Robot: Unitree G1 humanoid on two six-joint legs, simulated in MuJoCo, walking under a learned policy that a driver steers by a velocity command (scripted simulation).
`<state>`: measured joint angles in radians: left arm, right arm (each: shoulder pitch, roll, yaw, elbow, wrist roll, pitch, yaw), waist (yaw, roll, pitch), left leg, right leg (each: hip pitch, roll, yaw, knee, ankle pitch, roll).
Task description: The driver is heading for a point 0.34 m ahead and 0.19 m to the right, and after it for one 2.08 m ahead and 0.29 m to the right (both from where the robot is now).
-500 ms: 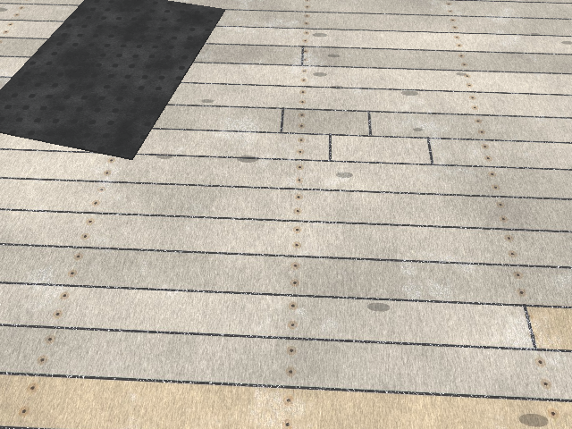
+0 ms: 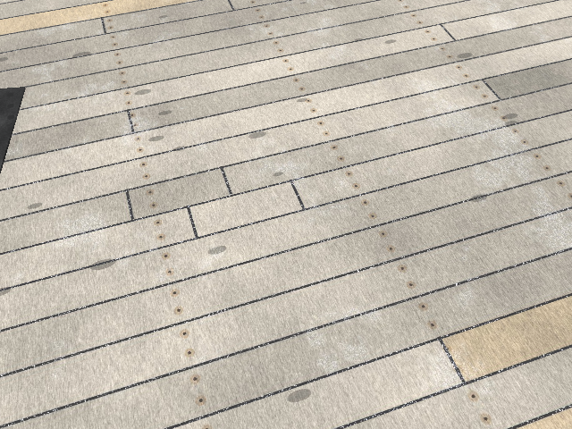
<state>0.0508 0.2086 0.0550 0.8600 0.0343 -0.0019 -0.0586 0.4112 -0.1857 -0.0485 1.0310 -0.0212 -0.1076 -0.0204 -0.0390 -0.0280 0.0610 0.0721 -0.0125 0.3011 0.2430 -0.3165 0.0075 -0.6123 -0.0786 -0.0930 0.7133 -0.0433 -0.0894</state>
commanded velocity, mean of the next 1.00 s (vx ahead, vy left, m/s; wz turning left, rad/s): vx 0.24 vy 0.00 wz -0.54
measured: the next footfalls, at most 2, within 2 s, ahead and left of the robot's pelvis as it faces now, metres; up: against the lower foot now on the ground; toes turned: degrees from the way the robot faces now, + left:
right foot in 0.10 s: +0.21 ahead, -0.08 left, +0.00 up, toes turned -10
left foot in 0.66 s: +0.50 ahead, -0.03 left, +0.00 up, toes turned -27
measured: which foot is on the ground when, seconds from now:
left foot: down 0.00-0.12, up 0.14-0.64, down 0.66-1.00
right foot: up 0.00-0.08, down 0.10-0.66, up 0.68-1.00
